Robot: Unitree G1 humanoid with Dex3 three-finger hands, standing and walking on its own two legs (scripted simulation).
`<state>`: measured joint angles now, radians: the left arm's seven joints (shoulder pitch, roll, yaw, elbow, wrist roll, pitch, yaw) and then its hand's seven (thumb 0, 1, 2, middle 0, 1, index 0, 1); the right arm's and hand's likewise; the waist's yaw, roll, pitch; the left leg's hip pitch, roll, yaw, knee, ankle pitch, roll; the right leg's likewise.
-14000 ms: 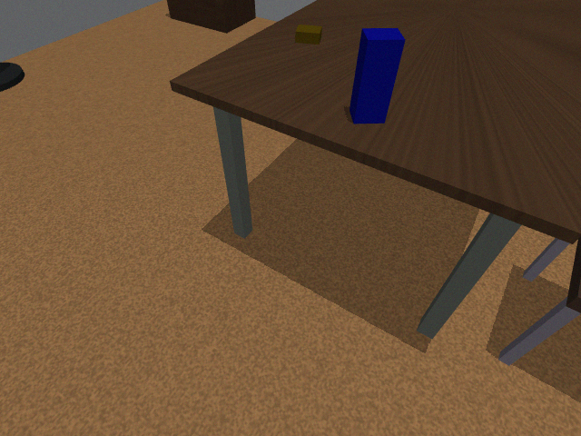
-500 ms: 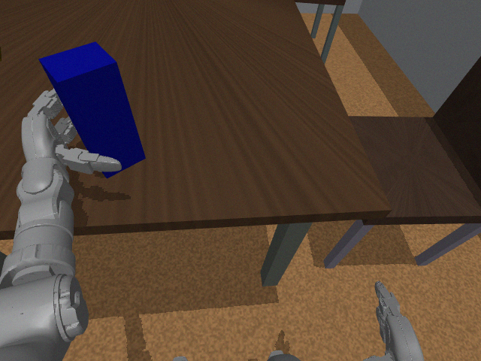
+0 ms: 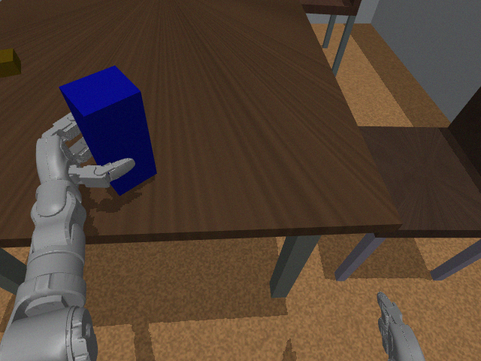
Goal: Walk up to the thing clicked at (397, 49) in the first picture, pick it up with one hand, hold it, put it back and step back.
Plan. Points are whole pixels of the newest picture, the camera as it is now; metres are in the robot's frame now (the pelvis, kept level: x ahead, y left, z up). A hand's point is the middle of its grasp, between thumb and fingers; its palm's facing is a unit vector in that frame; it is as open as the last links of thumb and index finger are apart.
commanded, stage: settle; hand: left
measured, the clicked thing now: (117, 138) +0.46 +0.19 +0.13
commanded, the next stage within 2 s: lift in 1.08 s
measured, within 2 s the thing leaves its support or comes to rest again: leaves its support in 0.42 s
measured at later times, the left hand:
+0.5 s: hand (99, 161) +0.41 +0.21 +0.12, palm faces +0.23 -0.97 -0.04, open 10.2 cm
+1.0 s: hand (82, 153) +0.39 +0.22 +0.16, palm faces +0.22 -0.97 -0.03, open 10.3 cm
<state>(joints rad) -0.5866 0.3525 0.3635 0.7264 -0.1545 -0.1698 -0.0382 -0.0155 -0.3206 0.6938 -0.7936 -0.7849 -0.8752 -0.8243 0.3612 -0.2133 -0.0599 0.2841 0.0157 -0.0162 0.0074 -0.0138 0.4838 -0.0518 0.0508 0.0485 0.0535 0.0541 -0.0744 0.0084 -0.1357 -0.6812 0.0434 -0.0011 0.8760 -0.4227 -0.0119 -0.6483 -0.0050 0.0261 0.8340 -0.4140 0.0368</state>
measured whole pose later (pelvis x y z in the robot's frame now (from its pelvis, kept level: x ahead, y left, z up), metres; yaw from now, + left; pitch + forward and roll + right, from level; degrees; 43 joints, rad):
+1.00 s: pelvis -0.03 +0.00 +0.02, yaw +1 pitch +5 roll -1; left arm -0.59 0.37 0.29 0.66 -0.14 0.05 -0.03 -0.04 -0.61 1.04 -0.78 -1.14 -0.85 -1.19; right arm 0.31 -0.21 -0.05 0.43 0.04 -0.10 -0.07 -0.01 0.52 -0.05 0.05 0.05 0.05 0.05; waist -0.05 0.02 -0.08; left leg -0.50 0.04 -0.01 0.76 -0.34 -0.02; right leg -0.47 -0.01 0.02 0.72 -0.34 0.03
